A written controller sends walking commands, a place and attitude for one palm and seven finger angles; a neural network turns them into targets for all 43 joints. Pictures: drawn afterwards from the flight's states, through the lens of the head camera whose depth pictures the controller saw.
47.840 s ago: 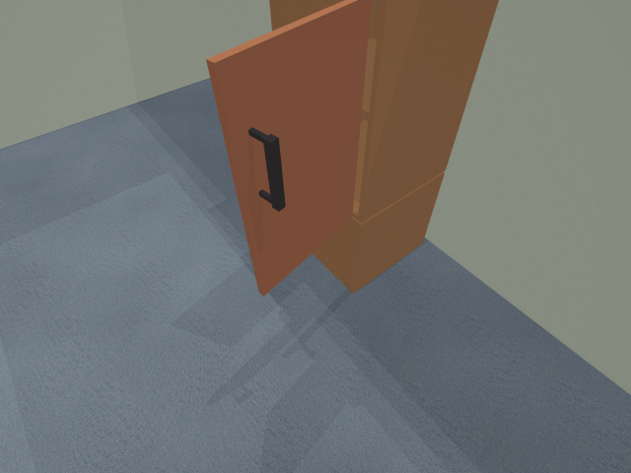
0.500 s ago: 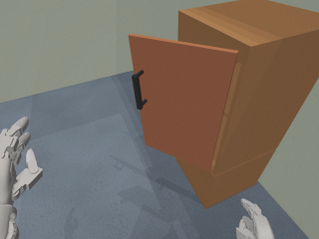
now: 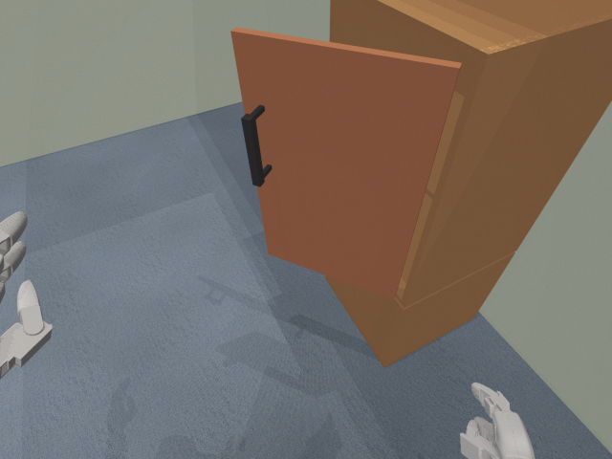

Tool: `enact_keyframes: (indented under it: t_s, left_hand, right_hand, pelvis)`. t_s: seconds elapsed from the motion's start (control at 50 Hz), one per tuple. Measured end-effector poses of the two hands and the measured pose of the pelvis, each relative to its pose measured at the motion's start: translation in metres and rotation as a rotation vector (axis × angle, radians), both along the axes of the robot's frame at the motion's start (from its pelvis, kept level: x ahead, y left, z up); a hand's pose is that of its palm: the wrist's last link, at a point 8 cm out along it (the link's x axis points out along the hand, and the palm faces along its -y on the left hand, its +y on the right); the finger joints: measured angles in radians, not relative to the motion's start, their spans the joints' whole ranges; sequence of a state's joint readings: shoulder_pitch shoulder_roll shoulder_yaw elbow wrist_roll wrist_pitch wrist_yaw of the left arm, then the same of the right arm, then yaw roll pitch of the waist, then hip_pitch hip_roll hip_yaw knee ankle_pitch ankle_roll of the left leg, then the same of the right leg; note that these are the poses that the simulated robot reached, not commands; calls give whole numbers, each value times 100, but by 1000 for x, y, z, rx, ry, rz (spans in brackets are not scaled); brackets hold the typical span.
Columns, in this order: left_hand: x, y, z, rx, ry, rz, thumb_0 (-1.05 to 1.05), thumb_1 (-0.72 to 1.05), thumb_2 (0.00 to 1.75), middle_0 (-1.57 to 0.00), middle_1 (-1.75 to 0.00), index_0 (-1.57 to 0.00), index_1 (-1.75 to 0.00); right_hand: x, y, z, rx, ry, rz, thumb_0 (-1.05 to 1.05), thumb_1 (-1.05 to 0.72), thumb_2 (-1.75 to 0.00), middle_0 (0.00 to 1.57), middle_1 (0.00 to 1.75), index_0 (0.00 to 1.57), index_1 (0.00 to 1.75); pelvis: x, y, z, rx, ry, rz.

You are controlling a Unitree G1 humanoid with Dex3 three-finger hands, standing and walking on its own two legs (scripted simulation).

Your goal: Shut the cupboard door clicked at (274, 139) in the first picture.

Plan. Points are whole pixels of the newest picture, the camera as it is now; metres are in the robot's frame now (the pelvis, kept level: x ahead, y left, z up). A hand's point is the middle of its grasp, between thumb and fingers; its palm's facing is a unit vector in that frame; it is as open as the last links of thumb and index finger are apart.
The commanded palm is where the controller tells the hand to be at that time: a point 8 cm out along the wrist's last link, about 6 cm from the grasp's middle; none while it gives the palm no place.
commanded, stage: step back with the hand held close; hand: left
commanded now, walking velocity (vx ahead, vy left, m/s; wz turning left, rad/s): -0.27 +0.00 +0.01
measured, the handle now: (258, 147) +0.65 +0.14 +0.05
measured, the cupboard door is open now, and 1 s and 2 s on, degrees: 38 38 38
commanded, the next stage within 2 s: stop stepping back and stand still in 0.88 s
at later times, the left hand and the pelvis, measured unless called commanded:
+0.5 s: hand out of the picture +0.10 +0.27 +0.17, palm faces +0.49 -0.77 -0.41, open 7.4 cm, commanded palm +0.04 +0.31 +0.18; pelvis -0.09 +0.00 -0.01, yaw +2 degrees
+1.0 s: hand out of the picture +0.01 +0.31 +0.17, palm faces +0.48 -0.78 -0.40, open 7.4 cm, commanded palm -0.07 +0.34 +0.18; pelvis -0.20 +0.03 -0.01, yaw +2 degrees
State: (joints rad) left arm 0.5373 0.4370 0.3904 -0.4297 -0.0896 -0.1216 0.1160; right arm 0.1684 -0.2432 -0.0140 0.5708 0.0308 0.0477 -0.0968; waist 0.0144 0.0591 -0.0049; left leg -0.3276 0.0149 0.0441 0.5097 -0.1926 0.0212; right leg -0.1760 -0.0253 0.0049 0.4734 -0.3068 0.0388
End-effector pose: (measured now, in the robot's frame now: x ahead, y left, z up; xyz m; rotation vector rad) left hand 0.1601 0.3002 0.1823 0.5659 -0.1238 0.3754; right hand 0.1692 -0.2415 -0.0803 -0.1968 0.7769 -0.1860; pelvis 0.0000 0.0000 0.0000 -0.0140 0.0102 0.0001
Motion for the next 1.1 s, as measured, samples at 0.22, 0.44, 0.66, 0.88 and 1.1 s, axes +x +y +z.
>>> enact_keyframes:
  t_s: [0.22,0.44,0.66,0.88,1.1]
  left_hand:
    - [-42,13,1,28,-82,-22,2,89,90,-21,-31,-21,-30]
    - [-102,4,0,17,-169,36,2,89,90,-21,-31,-21,-30]
    - [-119,19,7,40,-251,-25,2,89,90,-21,-31,-21,-30]
    - [-184,20,5,18,-198,-8,1,89,90,-21,-31,-21,-30]
    - [-223,44,4,-9,-188,-43,2,89,90,-21,-31,-21,-30]
  right_hand:
    - [-41,18,7,-26,-38,30,1,-91,-90,20,30,20,30]
    - [-87,14,-8,-30,-12,95,1,-91,-90,20,30,21,30]
    - [-134,16,-3,-67,-26,43,1,-91,-90,20,30,20,30]
    - [-171,32,-3,-44,16,86,1,-91,-90,20,30,20,30]
    - [-223,62,18,-25,-89,79,1,-91,-90,20,30,20,30]
  pelvis:
    - [-41,9,-5,-18,0,13]
    - [-80,-2,-12,-25,-19,40]
    - [-118,8,-15,-71,-32,66]
    - [-159,18,-8,-7,-12,31]
    - [-224,37,-4,-53,2,2]
